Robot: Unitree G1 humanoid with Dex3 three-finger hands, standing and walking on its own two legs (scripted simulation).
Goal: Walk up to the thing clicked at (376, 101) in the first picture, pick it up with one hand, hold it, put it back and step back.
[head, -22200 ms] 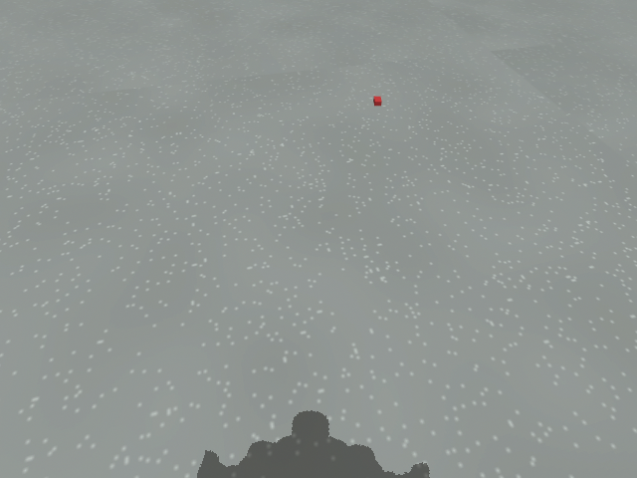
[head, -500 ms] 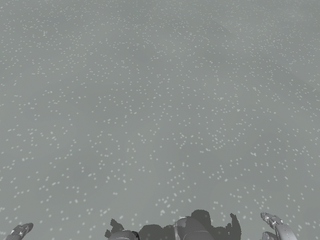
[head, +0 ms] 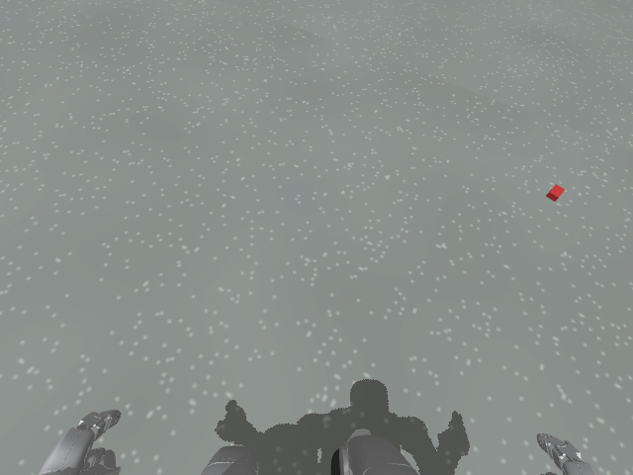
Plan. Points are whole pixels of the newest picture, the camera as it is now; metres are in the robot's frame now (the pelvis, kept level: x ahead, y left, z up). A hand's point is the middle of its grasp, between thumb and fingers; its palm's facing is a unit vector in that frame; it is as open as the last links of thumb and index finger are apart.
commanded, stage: walk up
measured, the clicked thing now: (555, 192) +1.24 -1.00 -0.73
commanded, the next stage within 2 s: none
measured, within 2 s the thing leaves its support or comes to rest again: neither
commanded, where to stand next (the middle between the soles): +0.07 -0.14 m, yaw -47 degrees
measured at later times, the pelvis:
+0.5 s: pelvis -0.01 -0.04 +0.00, yaw -23 degrees
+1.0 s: pelvis -0.02 -0.14 +0.01, yaw -37 degrees
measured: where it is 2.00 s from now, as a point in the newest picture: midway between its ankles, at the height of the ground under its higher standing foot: outside the picture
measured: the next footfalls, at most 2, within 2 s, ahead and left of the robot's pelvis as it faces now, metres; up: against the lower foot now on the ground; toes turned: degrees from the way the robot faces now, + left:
right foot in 0.28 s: +0.03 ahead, -0.19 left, +0.00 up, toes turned -15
left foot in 0.52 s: +0.13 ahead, +0.02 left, +0.00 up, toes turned -19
